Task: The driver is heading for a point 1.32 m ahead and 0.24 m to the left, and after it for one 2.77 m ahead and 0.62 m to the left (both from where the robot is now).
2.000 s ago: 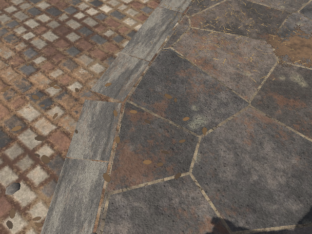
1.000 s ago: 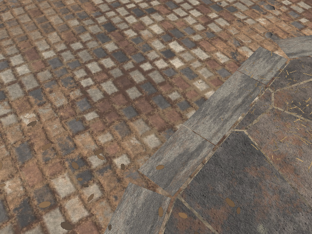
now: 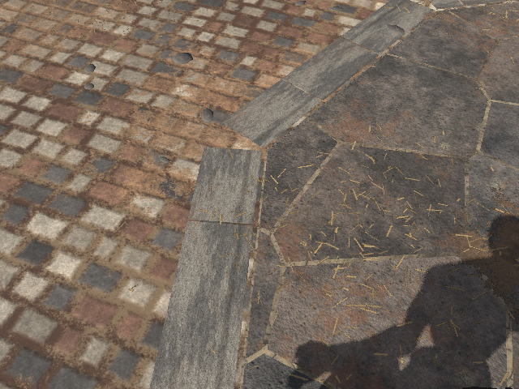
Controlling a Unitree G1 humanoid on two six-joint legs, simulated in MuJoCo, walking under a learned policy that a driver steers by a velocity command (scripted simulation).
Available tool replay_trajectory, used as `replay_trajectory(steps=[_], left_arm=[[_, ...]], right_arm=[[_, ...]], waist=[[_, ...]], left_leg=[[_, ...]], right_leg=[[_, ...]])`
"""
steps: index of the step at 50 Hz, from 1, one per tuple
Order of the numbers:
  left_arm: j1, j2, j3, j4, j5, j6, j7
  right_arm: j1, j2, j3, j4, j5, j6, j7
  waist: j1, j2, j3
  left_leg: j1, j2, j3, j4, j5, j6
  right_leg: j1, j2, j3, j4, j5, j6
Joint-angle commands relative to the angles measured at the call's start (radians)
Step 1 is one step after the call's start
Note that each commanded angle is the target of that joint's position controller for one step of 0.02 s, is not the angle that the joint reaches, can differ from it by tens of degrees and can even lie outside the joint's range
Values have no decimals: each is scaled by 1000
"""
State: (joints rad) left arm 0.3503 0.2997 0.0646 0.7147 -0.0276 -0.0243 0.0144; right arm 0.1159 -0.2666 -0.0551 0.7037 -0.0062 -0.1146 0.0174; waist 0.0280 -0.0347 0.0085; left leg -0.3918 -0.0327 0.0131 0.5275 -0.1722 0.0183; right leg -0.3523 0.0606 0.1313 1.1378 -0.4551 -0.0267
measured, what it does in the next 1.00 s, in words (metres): walks ahead: right foot, then left foot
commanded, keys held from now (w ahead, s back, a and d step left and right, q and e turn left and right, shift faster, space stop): w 0.48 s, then w+q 0.52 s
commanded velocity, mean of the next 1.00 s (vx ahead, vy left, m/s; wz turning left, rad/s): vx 0.50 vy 0.00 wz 0.07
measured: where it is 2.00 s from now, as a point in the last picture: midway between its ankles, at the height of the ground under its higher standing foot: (234, 220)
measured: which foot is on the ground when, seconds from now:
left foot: down 0.00-0.40, up 0.42-0.92, down 0.94-1.00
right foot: up 0.00-0.38, down 0.40-0.94, up 0.96-1.00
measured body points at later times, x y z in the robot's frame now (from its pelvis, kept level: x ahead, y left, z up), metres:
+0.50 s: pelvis +0.26 -0.06 +0.00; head +0.29 -0.08 +0.45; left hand +0.46 +0.17 -0.08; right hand +0.27 -0.35 -0.13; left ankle +0.14 +0.10 -0.64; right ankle +0.31 -0.16 -0.73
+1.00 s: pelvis +0.53 -0.02 -0.01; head +0.57 -0.01 +0.44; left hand +0.54 +0.27 -0.14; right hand +0.75 -0.25 -0.10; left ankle +0.61 +0.07 -0.73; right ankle +0.35 -0.17 -0.65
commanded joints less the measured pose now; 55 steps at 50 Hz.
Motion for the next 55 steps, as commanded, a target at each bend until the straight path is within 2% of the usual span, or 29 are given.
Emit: replay_trajectory(steps=[1, 3, 5, 7, 10, 15, 17, 19, 20, 21, 22, 23, 25, 27, 29, 32, 37, 41, 44, 45, 46, 47, 48, 49, 50, 51, 52, 53, 55], left_arm=[[-76, 105, 29, -114, 12, -19, -5], [-51, 63, 20, -105, 2, -13, -12], [-86, 42, 12, -116, 10, -13, -13], [-136, 30, 1, -128, 20, -21, -18], [-231, 11, -13, -143, 18, -37, -32], [-355, 30, -11, -184, 4, -47, -51], [-332, 52, -1, -184, 7, -50, -54], [-119, 116, 37, -118, 20, -48, -45], [62, 189, 61, -86, 29, -41, -31], [101, 281, 74, -75, 32, -37, -30], [113, 186, 51, -75, 22, -39, -33], [48, 153, 35, -77, 22, -45, -34], [-64, 96, 19, -81, 28, -49, -39], [-106, 70, 14, -76, 36, -63, -40], [-108, 82, 21, -52, 35, -82, -37], [-85, 98, 29, -17, 45, -90, -25], [-57, 124, 34, 24, 36, -85, -10], [-6, 142, 43, 68, 21, -61, -5], [-25, 175, 53, 72, 14, -36, 7], [-34, 188, 57, 68, 13, -26, 14], [-50, 188, 54, 63, 12, -17, 20], [-38, 168, 43, 47, 23, -21, 27], [60, 18, -4, -4, 57, -49, 9], [-18, 74, -3, -10, 26, -92, -8], [-115, 123, 10, -41, -12, -114, -20], [-148, 114, 4, -51, -7, -127, -18], [-161, 116, 9, -46, 20, -128, -10], [-147, 127, 18, -43, 33, -118, -8], [-120, 109, 19, -45, 41, -93, -9]], right_arm=[[115, -98, -26, -6, -9, 6, -4], [107, -90, -24, 12, -5, -1, -1], [119, -120, -32, 33, 3, -8, 0], [130, -146, -38, 50, 9, -7, -1], [152, -170, -40, 72, 20, 6, -5], [242, -205, -43, 123, 36, 31, -4], [241, -220, -46, 136, 41, 43, -7], [232, -202, -36, 140, 41, 50, -13], [225, -152, -12, 115, 15, 45, -16], [324, -37, 25, 86, 6, 24, -9], [271, -138, 2, 101, 27, 7, -4], [188, -178, -11, 71, 48, -3, 1], [133, -157, -11, 68, 27, 2, -4], [175, -125, -10, 86, 31, 30, -1], [170, -94, -5, 87, 32, 54, -5], [99, -86, -7, 64, 28, 63, -7], [-42, -59, 5, 19, 23, 55, 17], [-132, -59, 7, -39, 25, 55, 39], [-106, -89, -8, -67, 24, 58, 54], [-34, -114, -23, -58, 24, 61, 53], [111, -157, -50, -25, 26, 63, 47], [280, -235, -86, 12, 29, 70, 29], [291, -344, -105, 11, 37, 70, 17], [322, -280, -83, -14, 31, 60, 17], [294, -225, -69, -9, 22, 52, 16], [237, -198, -62, -18, 26, 48, 13], [167, -167, -53, -33, 24, 48, 11], [123, -140, -42, -52, 13, 49, 7], [100, -142, -43, -67, 11, 48, 1]], waist=[[-63, 121, -12], [-37, 151, -3], [-34, 134, 8], [-41, 108, 6], [-76, 104, 17], [-111, 121, 43], [-78, 134, 32], [39, 109, -99], [112, 13, -240], [51, -258, -351], [92, -163, -353], [80, -126, -210], [21, -42, -87], [-29, -60, -65], [-44, -45, -32], [-30, -20, 9], [23, -8, 55], [52, -3, 83], [12, -44, 35], [-31, -63, -17], [-112, -49, -94], [-185, 25, -190], [-80, 298, -272], [-142, 210, -413], [-161, 161, -281], [-127, 84, -185], [-83, 41, -115], [-44, 55, -91], [-10, 72, -68]], left_leg=[[313, 305, -393, -292, -117, 166], [240, 266, -292, -335, -26, 174], [235, 270, -234, -364, 68, 200], [257, 273, -184, -378, 148, 209], [259, 241, -94, -380, 196, 184], [347, 284, -85, -342, 205, 158], [387, 302, -81, -284, 312, 140], [334, 234, -2, -22, 561, 93], [140, 185, 43, 274, 345, 49], [-245, 11, 28, 623, -318, -12], [-359, 44, -104, 750, -402, -3], [-422, 90, -92, 765, -322, 9], [-356, 154, -71, 666, -180, 2], [-253, 179, -85, 618, -116, -11], [-251, 174, -97, 578, -71, -27], [-316, 160, -132, 454, 76, -39], [-282, 131, -65, 198, 285, -21], [-325, 117, -24, 102, 205, 16], [-231, 56, 55, 86, 46, 66], [-129, 15, 87, 89, 1, 88], [70, -31, 101, 38, 34, 120], [381, 33, -45, 16, 70, 174], [735, 297, -600, -48, -52, 360], [825, 368, -866, -196, -165, 412], [749, 338, -718, -217, -120, 357], [603, 294, -593, -217, -47, 320], [451, 258, -504, -229, 58, 295], [346, 231, -446, -252, 154, 288], [238, 208, -400, -287, 239, 297]], right_leg=[[-372, -130, 15, 87, 103, 6], [-312, -142, -7, 22, 124, 7], [-330, -148, -21, -69, 167, 16], [-340, -164, -41, -186, 256, 24], [-283, -158, -92, -382, 402, 26], [-227, -121, -129, -552, 399, 3], [-161, -99, -146, -602, 344, -28], [171, -51, -184, -663, 371, -78], [465, -217, 3, -628, 411, -140], [747, -449, 477, -736, 242, -303], [729, -446, 571, -810, 133, -301], [618, -411, 427, -822, 183, -262], [387, -333, 226, -867, 362, -225], [264, -306, 131, -935, 418, -214], [209, -308, 49, -983, 468, -218], [219, -304, -53, -1014, 500, -199], [257, -290, -199, -1034, 511, -149], [406, -332, -243, -977, 575, -128], [475, -343, -285, -826, 957, -93], [476, -335, -301, -711, 1125, -78], [418, -301, -332, -517, 1176, -49], [199, -261, -334, -237, 953, -7], [-273, -55, -281, 133, 18, 66], [-401, -15, -45, 267, -138, 54], [-485, -71, -20, 261, -56, 31], [-466, -116, -31, 178, 30, 15], [-407, -147, -38, 85, 78, 20], [-329, -167, -33, 35, 108, 26], [-268, -171, -47, -41, 126, 51]])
